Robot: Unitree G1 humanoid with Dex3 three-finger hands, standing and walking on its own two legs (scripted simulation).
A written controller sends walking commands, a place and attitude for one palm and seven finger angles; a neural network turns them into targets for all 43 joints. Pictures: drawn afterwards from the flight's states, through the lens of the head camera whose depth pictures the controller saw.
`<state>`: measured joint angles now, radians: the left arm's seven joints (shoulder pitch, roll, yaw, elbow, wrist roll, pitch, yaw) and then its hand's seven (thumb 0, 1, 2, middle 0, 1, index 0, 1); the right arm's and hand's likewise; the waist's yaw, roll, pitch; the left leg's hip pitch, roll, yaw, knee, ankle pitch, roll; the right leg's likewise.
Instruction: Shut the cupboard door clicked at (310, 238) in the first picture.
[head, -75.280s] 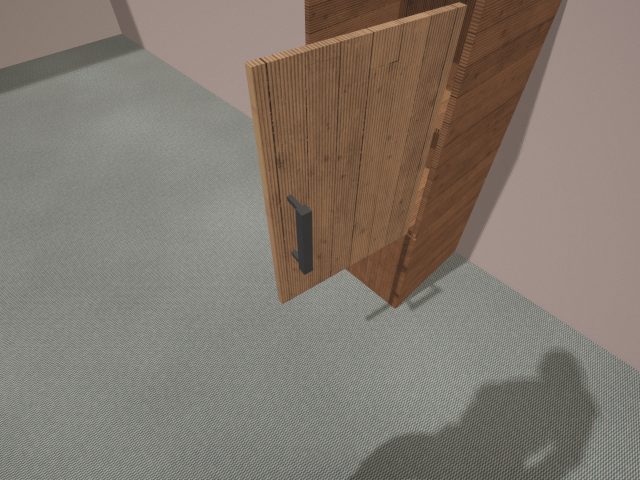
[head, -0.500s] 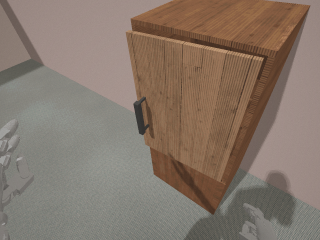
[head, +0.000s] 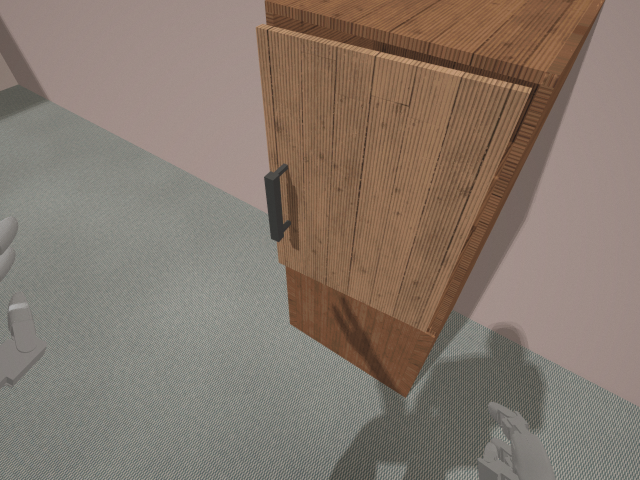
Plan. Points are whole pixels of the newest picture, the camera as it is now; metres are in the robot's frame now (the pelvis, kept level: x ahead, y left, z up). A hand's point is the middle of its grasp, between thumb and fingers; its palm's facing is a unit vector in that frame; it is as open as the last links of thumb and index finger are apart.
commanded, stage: step back with the hand held close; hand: left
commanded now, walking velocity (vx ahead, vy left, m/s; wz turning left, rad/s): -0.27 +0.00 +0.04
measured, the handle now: (280, 203) +0.66 +0.13 -0.08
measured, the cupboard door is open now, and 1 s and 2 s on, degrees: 5 5 5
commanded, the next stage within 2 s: stop stepping back and stand still in 0.78 s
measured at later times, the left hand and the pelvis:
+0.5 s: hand out of the picture +0.14 +0.28 +0.17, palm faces +0.43 -0.75 -0.50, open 7.4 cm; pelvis -0.06 +0.01 -0.02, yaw +3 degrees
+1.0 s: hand out of the picture -0.02 +0.21 +0.21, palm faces +0.30 -0.71 -0.63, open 7.4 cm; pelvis -0.20 -0.04 -0.01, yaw -2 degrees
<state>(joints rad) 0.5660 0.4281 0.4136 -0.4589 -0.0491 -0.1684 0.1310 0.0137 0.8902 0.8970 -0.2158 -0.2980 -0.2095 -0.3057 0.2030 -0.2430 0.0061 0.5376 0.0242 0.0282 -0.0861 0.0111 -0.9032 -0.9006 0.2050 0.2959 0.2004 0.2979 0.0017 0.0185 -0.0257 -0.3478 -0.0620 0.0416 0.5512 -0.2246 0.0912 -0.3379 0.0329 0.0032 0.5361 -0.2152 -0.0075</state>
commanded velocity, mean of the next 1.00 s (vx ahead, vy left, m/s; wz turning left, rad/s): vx -0.26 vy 0.02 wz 0.01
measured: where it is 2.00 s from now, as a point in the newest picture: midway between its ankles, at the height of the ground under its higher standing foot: outside the picture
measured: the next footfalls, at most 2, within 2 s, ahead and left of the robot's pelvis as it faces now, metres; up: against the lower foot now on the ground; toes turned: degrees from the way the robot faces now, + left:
right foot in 0.84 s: -0.27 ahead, -0.12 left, +0.00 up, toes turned -3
left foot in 1.22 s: -0.18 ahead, +0.15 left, +0.00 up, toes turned +5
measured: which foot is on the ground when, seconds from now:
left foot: down 0.00-0.92, up 0.94-1.00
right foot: down 0.00-0.44, up 0.46-0.82, down 0.84-1.00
